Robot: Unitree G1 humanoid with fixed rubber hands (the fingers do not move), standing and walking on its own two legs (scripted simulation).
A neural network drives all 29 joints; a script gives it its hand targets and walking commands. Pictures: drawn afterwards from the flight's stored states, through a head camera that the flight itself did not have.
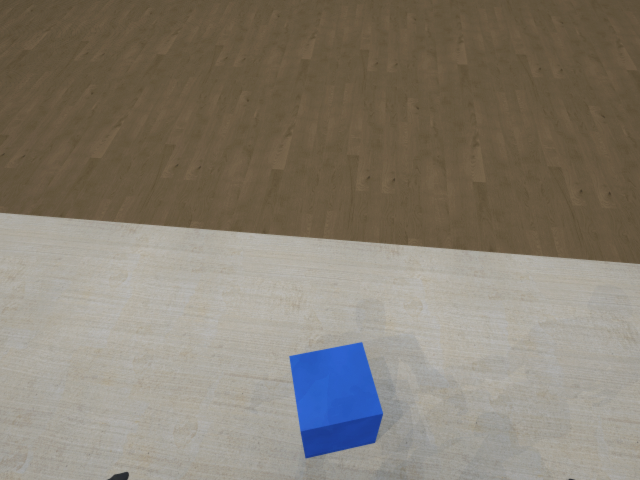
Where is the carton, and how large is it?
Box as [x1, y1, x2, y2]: [289, 342, 382, 457]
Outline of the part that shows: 361,342 289,356 305,457 374,442 382,411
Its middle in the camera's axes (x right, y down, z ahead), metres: +0.03 +0.47 +1.11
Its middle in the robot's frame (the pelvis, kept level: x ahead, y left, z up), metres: +0.47 +0.01 -0.66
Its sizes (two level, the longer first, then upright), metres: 0.210 0.200 0.250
